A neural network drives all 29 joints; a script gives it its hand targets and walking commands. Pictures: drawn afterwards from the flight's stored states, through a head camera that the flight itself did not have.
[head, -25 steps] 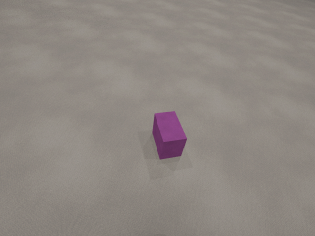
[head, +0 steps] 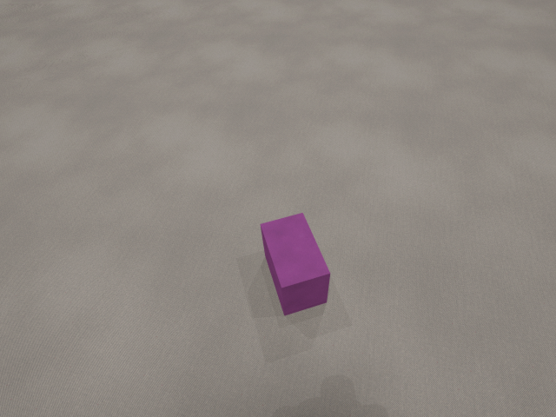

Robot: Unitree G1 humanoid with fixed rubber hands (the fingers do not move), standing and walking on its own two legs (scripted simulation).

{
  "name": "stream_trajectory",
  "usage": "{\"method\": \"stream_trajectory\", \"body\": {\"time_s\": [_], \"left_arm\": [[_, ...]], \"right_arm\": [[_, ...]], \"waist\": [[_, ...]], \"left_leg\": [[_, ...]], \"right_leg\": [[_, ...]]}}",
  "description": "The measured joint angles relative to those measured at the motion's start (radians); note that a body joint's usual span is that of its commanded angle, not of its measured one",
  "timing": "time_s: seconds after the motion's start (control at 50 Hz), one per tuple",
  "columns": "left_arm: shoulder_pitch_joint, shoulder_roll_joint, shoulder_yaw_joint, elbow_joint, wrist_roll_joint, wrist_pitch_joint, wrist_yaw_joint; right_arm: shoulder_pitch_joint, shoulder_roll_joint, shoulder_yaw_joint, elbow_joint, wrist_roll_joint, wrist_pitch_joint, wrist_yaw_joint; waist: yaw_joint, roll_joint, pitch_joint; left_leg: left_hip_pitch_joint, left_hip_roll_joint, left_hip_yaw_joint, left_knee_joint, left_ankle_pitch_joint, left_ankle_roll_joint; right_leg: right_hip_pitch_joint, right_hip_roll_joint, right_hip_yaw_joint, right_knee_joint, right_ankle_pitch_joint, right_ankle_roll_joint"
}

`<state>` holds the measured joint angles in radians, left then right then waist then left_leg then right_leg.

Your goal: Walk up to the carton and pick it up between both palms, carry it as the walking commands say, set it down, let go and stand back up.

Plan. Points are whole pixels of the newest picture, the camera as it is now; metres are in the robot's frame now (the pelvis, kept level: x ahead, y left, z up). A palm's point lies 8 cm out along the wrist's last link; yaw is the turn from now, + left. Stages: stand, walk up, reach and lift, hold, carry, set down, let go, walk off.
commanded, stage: walk up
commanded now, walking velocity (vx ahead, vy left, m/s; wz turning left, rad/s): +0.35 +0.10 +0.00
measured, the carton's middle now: (293, 263) +0.75 -0.06 -0.65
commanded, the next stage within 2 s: none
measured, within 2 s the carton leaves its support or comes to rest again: neither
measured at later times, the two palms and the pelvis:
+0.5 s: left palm (81, 405) +0.21 +0.32 -0.13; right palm (391, 385) +0.20 -0.17 -0.12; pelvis +0.15 +0.08 +0.00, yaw -1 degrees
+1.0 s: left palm (123, 359) +0.27 +0.26 -0.11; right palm (418, 374) +0.22 -0.23 -0.15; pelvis +0.21 +0.00 +0.00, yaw -3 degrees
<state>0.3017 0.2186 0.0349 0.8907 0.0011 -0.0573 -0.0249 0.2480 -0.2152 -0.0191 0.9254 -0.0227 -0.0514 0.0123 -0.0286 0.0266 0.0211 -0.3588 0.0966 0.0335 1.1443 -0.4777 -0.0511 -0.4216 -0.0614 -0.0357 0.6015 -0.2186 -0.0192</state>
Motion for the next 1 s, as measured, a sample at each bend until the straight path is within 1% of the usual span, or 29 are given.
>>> {"method": "stream_trajectory", "body": {"time_s": [0.06, 0.12, 0.18, 0.24, 0.3, 0.36, 0.4, 0.42, 0.44, 0.48, 0.52, 0.56, 0.62, 0.72, 0.78, 0.9, 0.92, 0.94, 0.98, 1.0], "left_arm": [[0.003, -0.001, 0.0, 0.0, 0.0, -0.009, 0.011], [0.003, -0.006, -0.001, 0.0, 0.0, -0.011, 0.017], [0.003, -0.006, -0.001, 0.0, 0.0, -0.011, 0.022], [0.003, -0.006, -0.001, 0.0, 0.0, -0.011, 0.025], [0.003, -0.007, -0.001, 0.0, 0.0, -0.005, 0.027], [0.003, -0.007, 0.0, 0.001, 0.0, 0.009, 0.028], [0.004, -0.007, 0.003, 0.001, 0.0, 0.021, 0.028], [0.003, -0.005, 0.003, 0.001, 0.0, 0.024, 0.028], [0.002, 0.0, 0.003, 0.002, 0.0, 0.026, 0.028], [0.002, 0.001, 0.003, 0.001, 0.0, 0.035, 0.028], [0.0, 0.002, 0.004, 0.001, 0.0, 0.046, 0.024], [-0.007, 0.003, 0.004, 0.001, 0.0, 0.061, 0.014], [-0.01, 0.004, 0.004, 0.0, 0.0, 0.08, 0.002], [-0.01, 0.004, 0.004, 0.0, 0.0, 0.096, -0.004], [-0.014, 0.004, 0.004, 0.0, 0.0, 0.099, -0.004], [-0.015, 0.005, 0.004, -0.001, 0.0, 0.107, -0.004], [-0.015, 0.007, 0.004, -0.001, 0.0, 0.105, -0.004], [-0.018, 0.007, 0.004, 0.0, 0.0, 0.101, -0.002], [-0.022, 0.001, 0.005, 0.0, 0.0, 0.098, 0.003], [-0.022, -0.002, 0.004, 0.0, 0.0, 0.098, 0.008]], "right_arm": [[-0.054, 0.0, 0.0, -0.003, 0.0, 0.005, 0.004], [-0.073, 0.0, 0.0, -0.002, 0.0, 0.028, 0.004], [-0.068, 0.0, 0.0, -0.002, 0.0, 0.054, 0.004], [-0.064, 0.0, 0.0, -0.003, 0.0, 0.07, 0.005], [-0.069, -0.001, 0.0, -0.003, 0.0, 0.071, 0.007], [-0.078, -0.001, 0.0, -0.004, 0.0, 0.068, 0.008], [-0.071, -0.001, 0.0, -0.004, 0.0, 0.049, 0.007], [-0.062, 0.0, 0.0, -0.003, 0.0, 0.037, 0.004], [-0.054, 0.005, 0.0, 0.005, 0.0, 0.027, 0.003], [-0.022, 0.006, 0.0, 0.01, 0.0, 0.02, -0.002], [0.029, 0.006, 0.0, 0.01, 0.0, 0.019, -0.008], [0.081, 0.006, 0.0, 0.011, 0.0, 0.02, -0.013], [0.138, 0.006, 0.0, 0.016, 0.0, 0.02, -0.014], [0.151, 0.006, 0.0, 0.016, 0.0, 0.02, -0.018], [0.137, 0.006, 0.0, 0.015, 0.0, 0.02, -0.027], [0.088, 0.007, 0.0, 0.005, 0.0, 0.033, -0.042], [0.087, 0.007, 0.0, 0.003, 0.0, 0.038, -0.042], [0.082, 0.006, 0.0, 0.003, 0.0, 0.043, -0.042], [0.061, 0.006, 0.0, 0.003, 0.0, 0.063, -0.043], [0.047, 0.006, 0.0, 0.003, 0.0, 0.071, -0.042]], "waist": [[-0.001, 0.001, -0.001], [-0.001, 0.006, -0.006], [-0.001, 0.014, -0.012], [-0.002, 0.02, -0.014], [-0.002, 0.022, -0.018], [-0.003, 0.019, -0.018], [-0.003, 0.012, -0.016], [-0.002, 0.005, -0.013], [-0.003, -0.016, -0.011], [-0.004, -0.037, -0.019], [-0.004, -0.046, -0.035], [-0.003, -0.05, -0.039], [-0.002, -0.051, -0.037], [-0.002, -0.052, -0.017], [-0.001, -0.051, -0.002], [0.0, -0.046, 0.006], [0.0, -0.045, 0.006], [-0.001, -0.039, 0.016], [0.001, -0.024, 0.033], [0.001, -0.018, 0.029]], "left_leg": [[-0.088, 0.0, -0.009, -0.029, 0.019, 0.0], [-0.145, 0.0, -0.003, -0.054, 0.075, 0.0], [-0.174, 0.0, 0.006, -0.079, 0.141, 0.0], [-0.182, 0.0, 0.016, -0.122, 0.174, 0.0], [-0.18, 0.0, 0.024, -0.224, 0.175, 0.0], [-0.147, 0.0, 0.039, -0.409, 0.174, 0.0], [-0.075, 0.0, 0.062, -0.594, 0.219, 0.0], [-0.046, -0.002, 0.067, -0.639, 0.303, 0.007], [-0.041, -0.011, 0.073, -0.609, 0.326, 0.024], [-0.009, -0.014, 0.08, -0.58, 0.275, 0.052], [0.046, -0.013, 0.082, -0.621, 0.254, 0.062], [0.092, -0.013, 0.071, -0.666, 0.262, 0.062], [0.132, -0.011, 0.049, -0.711, 0.269, 0.062], [0.182, -0.012, 0.049, -0.762, 0.273, 0.054], [0.189, -0.013, 0.059, -0.766, 0.268, 0.042], [0.182, -0.013, 0.113, -0.739, 0.243, 0.004], [0.17, -0.012, 0.114, -0.706, 0.225, -0.003], [0.154, -0.008, 0.108, -0.648, 0.2, -0.002], [0.099, -0.009, 0.069, -0.457, 0.076, 0.002], [0.064, -0.012, 0.051, -0.371, 0.05, 0.003]], "right_leg": [[0.083, 0.0, -0.001, -0.077, 0.002, -0.006], [0.153, 0.0, -0.001, -0.135, -0.001, -0.005], [0.206, 0.0, -0.001, -0.178, -0.008, 0.001], [0.236, 0.0, -0.002, -0.205, -0.018, 0.011], [0.238, 0.0, -0.002, -0.22, -0.029, 0.027], [0.238, -0.001, -0.003, -0.217, -0.05, 0.048], [0.239, -0.001, -0.004, -0.165, -0.095, 0.065], [0.237, -0.004, -0.003, -0.112, -0.134, 0.07], [0.223, -0.015, -0.003, -0.028, -0.167, 0.067], [0.176, -0.008, -0.005, 0.177, -0.219, 0.066], [0.131, 0.004, -0.004, 0.328, -0.223, 0.066], [0.094, 0.006, -0.003, 0.424, -0.22, 0.066], [0.049, -0.001, -0.002, 0.47, -0.161, 0.066], [-0.003, -0.006, -0.002, 0.434, -0.073, 0.068], [-0.008, -0.006, -0.001, 0.333, -0.073, 0.079], [0.013, -0.006, 0.0, 0.006, -0.071, 0.082], [0.031, -0.006, 0.0, -0.055, -0.033, 0.077], [0.033, -0.005, -0.002, -0.059, 0.052, 0.051], [0.033, 0.003, -0.008, -0.015, 0.051, -0.001], [0.034, 0.008, -0.008, -0.02, 0.042, -0.017]]}}
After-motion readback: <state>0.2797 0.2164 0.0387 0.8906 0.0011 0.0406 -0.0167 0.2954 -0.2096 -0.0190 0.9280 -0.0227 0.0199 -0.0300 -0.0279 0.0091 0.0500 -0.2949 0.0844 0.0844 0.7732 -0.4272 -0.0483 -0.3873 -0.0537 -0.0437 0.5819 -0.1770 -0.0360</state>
